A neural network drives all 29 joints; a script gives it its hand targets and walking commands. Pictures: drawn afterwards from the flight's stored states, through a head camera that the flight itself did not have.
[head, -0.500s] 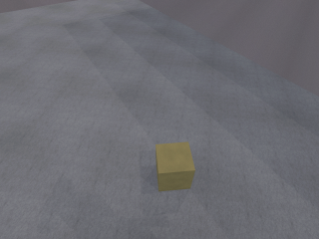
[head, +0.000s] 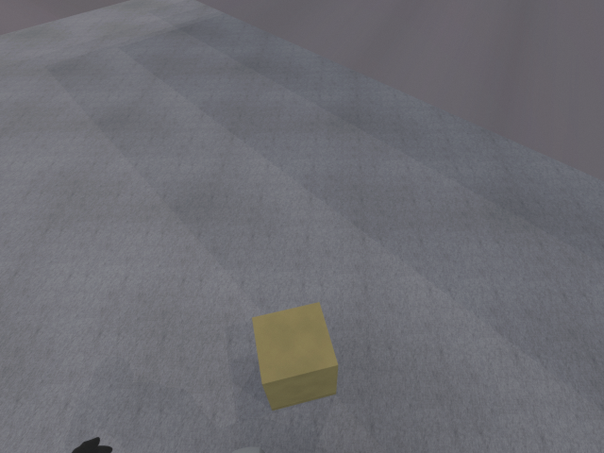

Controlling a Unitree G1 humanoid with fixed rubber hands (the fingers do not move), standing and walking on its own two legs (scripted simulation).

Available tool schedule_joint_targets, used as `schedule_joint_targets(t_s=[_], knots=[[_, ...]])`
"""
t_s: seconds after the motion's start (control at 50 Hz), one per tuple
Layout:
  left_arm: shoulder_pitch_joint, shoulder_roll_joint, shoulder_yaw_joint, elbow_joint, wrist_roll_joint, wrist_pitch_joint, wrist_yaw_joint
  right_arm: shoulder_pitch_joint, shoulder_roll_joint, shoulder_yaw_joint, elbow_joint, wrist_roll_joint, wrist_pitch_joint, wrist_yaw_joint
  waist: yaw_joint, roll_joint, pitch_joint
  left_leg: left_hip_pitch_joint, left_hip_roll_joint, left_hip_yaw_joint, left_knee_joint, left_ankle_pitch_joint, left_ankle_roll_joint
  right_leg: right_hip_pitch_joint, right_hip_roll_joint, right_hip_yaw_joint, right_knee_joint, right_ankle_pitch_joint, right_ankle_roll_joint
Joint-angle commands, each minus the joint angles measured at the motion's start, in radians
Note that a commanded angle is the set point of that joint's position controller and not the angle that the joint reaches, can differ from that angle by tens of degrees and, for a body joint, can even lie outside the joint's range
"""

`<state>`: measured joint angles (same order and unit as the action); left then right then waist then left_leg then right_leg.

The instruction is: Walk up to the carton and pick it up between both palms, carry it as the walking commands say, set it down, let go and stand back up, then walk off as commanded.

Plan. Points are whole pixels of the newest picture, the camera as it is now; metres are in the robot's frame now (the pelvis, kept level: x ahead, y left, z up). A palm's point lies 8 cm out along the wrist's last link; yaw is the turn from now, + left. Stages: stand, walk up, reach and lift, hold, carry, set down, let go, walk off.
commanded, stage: walk up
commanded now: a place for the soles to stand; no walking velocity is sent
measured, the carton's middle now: (295, 357) +0.50 +0.07 -0.64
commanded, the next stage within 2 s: none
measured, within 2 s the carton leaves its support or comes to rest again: neither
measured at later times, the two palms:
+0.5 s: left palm out of the picture +0.13 +0.32 -0.11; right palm (533, 416) +0.19 -0.30 -0.10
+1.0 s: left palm out of the picture +0.15 +0.33 -0.09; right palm (549, 445) +0.16 -0.30 -0.09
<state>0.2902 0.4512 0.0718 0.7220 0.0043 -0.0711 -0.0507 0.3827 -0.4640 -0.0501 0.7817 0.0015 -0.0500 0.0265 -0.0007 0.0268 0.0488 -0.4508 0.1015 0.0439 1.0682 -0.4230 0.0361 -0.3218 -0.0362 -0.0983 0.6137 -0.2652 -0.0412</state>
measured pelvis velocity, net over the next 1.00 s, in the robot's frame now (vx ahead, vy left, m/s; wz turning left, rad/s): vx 0.06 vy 0.01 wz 0.02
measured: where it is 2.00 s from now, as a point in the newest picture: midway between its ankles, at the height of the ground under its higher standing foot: outside the picture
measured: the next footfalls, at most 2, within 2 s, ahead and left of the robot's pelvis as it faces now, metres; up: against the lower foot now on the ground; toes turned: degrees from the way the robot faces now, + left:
left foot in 0.22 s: +0.17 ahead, +0.15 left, +0.00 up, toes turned +7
right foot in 1.18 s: +0.14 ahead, -0.17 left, +0.00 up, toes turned +12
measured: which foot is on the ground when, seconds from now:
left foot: up 0.00-0.20, down 0.22-1.00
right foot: down 0.00-0.98, up 1.00-1.00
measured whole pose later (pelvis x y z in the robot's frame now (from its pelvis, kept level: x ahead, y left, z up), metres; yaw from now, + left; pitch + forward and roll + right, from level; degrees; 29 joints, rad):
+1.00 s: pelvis +0.06 +0.01 +0.01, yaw +1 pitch -2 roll +0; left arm 0.11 0.41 0.02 0.99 0.03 0.01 -0.03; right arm 0.11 -0.40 -0.01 1.05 -0.01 -0.02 0.01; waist 0.00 0.00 0.07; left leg -0.29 0.06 0.08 0.47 -0.15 0.01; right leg -0.17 -0.04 -0.08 0.52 -0.35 -0.01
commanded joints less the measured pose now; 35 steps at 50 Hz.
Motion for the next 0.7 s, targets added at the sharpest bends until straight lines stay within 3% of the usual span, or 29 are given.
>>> schedule_joint_targets(t_s=[0.0, 0.04, 0.06, 0.08, 0.12, 0.14, 0.16, 0.18, 0.2, 0.22, 0.24, 0.26, 0.28, 0.3, 0.34, 0.36, 0.4, 0.44, 0.46, 0.56, 0.62, 0.68], knots=[[0.07, 0.228, 0.058, -0.035, -0.006, -0.022, 0.035, 0.031, -0.139, -0.044, -0.057, 0.003, -0.023, 0.001, 0.027, -0.154, 0.0, -0.083, 0.011, -0.01, -0.162, 0.058, -0.018, 0.113, -0.259, 0.203, -0.208, 0.478, -0.208], [0.045, 0.199, 0.036, -0.046, -0.006, -0.022, 0.045, 0.01, -0.114, -0.034, -0.058, 0.004, -0.011, 0.0, 0.026, -0.147, -0.03, 0.019, -0.006, 0.002, -0.264, 0.144, -0.019, 0.075, -0.232, 0.128, -0.176, 0.573, -0.179], [0.049, 0.2, 0.031, -0.039, -0.009, -0.018, 0.048, -0.001, -0.11, -0.031, -0.055, 0.003, -0.006, -0.003, 0.024, -0.15, -0.052, 0.063, -0.019, 0.024, -0.284, 0.181, -0.015, 0.052, -0.236, 0.125, -0.16, 0.575, -0.172], [0.008, 0.213, 0.028, -0.036, -0.011, -0.013, 0.05, 0.008, -0.113, -0.035, -0.043, 0.007, -0.002, -0.008, 0.005, -0.147, -0.071, 0.132, -0.028, 0.022, -0.316, 0.228, -0.012, 0.022, -0.249, 0.126, -0.133, 0.545, -0.161], [-0.027, 0.185, 0.012, -0.05, -0.019, 0.003, 0.05, 0.035, -0.135, -0.047, -0.016, -0.002, -0.004, -0.016, -0.018, -0.109, -0.092, 0.256, -0.055, 0.029, -0.443, 0.334, 0.015, -0.021, -0.193, 0.07, -0.019, 0.409, -0.106], [-0.01, 0.167, 0.009, -0.042, -0.02, 0.009, 0.052, 0.022, -0.153, -0.05, -0.029, -0.006, -0.005, -0.018, -0.024, -0.049, -0.085, 0.274, -0.016, -0.025, -0.493, 0.428, 0.037, -0.037, -0.162, 0.048, 0.034, 0.303, -0.069], [0.011, 0.142, 0.007, -0.036, -0.03, 0.014, 0.052, -0.029, -0.205, -0.061, -0.041, -0.012, -0.011, -0.024, -0.009, 0.059, -0.102, 0.291, 0.091, -0.126, -0.522, 0.577, 0.077, -0.067, -0.088, 0.003, 0.111, 0.13, -0.024], [0.046, 0.126, -0.001, -0.03, -0.038, 0.028, 0.053, -0.074, -0.233, -0.058, -0.067, -0.007, -0.017, -0.028, 0.008, 0.088, -0.112, 0.221, 0.208, -0.293, -0.593, 0.546, 0.16, -0.035, -0.01, 0.021, 0.182, -0.09, 0.009], [0.044, 0.121, -0.005, -0.016, -0.035, 0.039, 0.056, -0.113, -0.23, -0.052, -0.061, -0.006, -0.021, -0.032, 0.029, 0.05, -0.086, 0.167, 0.247, -0.332, -0.641, 0.438, 0.185, -0.021, -0.018, 0.055, 0.172, -0.283, 0.0], [0.052, 0.125, -0.009, -0.008, -0.031, 0.042, 0.056, -0.13, -0.234, -0.049, -0.05, -0.003, -0.019, -0.037, 0.031, 0.036, -0.085, 0.145, 0.233, -0.292, -0.632, 0.346, 0.194, -0.005, -0.013, 0.045, 0.138, -0.306, -0.004], [0.056, 0.127, -0.013, 0.03, -0.026, 0.039, 0.057, -0.166, -0.214, -0.039, -0.033, -0.005, -0.007, -0.038, 0.035, 0.045, -0.066, 0.112, 0.196, -0.267, -0.59, 0.366, 0.17, 0.028, -0.016, 0.054, 0.065, -0.198, -0.004], [0.072, 0.128, -0.011, 0.052, -0.01, 0.034, 0.058, -0.19, -0.182, -0.027, -0.024, -0.005, 0.006, -0.033, 0.042, 0.082, -0.067, 0.058, 0.133, -0.207, -0.547, 0.323, 0.108, 0.091, -0.037, 0.088, -0.021, -0.071, -0.005], [0.047, 0.171, -0.005, 0.069, 0.001, 0.026, 0.059, -0.202, -0.135, -0.017, -0.017, 0.003, 0.015, -0.027, 0.028, 0.002, -0.065, 0.059, 0.071, -0.134, -0.482, 0.259, 0.054, 0.087, -0.095, 0.177, -0.114, -0.018, -0.019], [-0.01, 0.216, 0.004, 0.065, 0.007, 0.016, 0.059, -0.195, -0.139, -0.021, -0.008, 0.005, 0.022, -0.025, -0.005, -0.041, -0.061, 0.137, 0.016, -0.065, -0.415, 0.257, 0.024, -0.017, -0.153, 0.251, -0.157, -0.045, -0.041], [-0.065, 0.21, -0.007, 0.06, 0.004, 0.016, 0.057, -0.205, -0.179, -0.029, 0.015, 0.001, 0.022, -0.023, -0.022, 0.005, -0.07, 0.259, 0.024, -0.067, -0.448, 0.275, 0.03, -0.092, -0.143, 0.194, -0.101, -0.023, -0.05], [-0.062, 0.195, -0.01, 0.076, 0.002, 0.014, 0.059, -0.216, -0.18, -0.027, 0.028, -0.003, 0.019, -0.022, -0.01, 0.035, -0.093, 0.267, 0.044, -0.086, -0.464, 0.346, 0.043, -0.049, -0.113, 0.137, -0.085, 0.015, -0.032], [-0.049, 0.174, -0.019, 0.098, -0.003, 0.015, 0.061, -0.24, -0.171, -0.022, 0.046, 0.001, 0.014, -0.017, -0.002, 0.033, -0.129, 0.237, 0.066, -0.095, -0.475, 0.436, 0.06, 0.029, -0.084, 0.106, -0.064, 0.094, -0.012], [-0.072, 0.186, -0.014, 0.112, -0.004, 0.022, 0.063, -0.269, -0.154, -0.019, 0.055, 0.005, 0.018, -0.018, 0.004, -0.029, -0.088, 0.21, 0.06, -0.099, -0.489, 0.393, 0.054, 0.023, -0.092, 0.124, -0.097, 0.051, -0.017], [-0.089, 0.18, -0.02, 0.12, -0.003, 0.022, 0.062, -0.273, -0.155, -0.016, 0.071, 0.008, 0.021, -0.019, 0.002, -0.032, -0.081, 0.216, 0.058, -0.095, -0.51, 0.353, 0.048, 0.023, -0.104, 0.135, -0.11, 0.029, -0.021], [-0.127, 0.171, -0.023, 0.156, -0.001, 0.029, 0.06, -0.325, -0.151, -0.01, 0.117, 0.0, 0.025, -0.012, -0.001, -0.007, -0.048, 0.212, 0.055, -0.1, -0.564, 0.293, 0.036, 0.019, -0.102, 0.133, -0.167, -0.022, -0.017], [-0.163, 0.171, -0.023, 0.168, -0.003, 0.029, 0.057, -0.319, -0.142, -0.005, 0.145, 0.004, 0.02, -0.008, -0.002, -0.035, -0.094, 0.251, 0.061, -0.108, -0.594, 0.352, 0.032, 0.07, -0.098, 0.123, -0.167, 0.023, -0.014], [-0.166, 0.149, -0.027, 0.193, -0.007, 0.035, 0.053, -0.351, -0.152, 0.0, 0.166, -0.001, 0.019, -0.009, 0.009, 0.02, -0.089, 0.212, 0.068, -0.123, -0.659, 0.303, 0.029, 0.126, -0.087, 0.117, -0.181, 0.014, -0.006]])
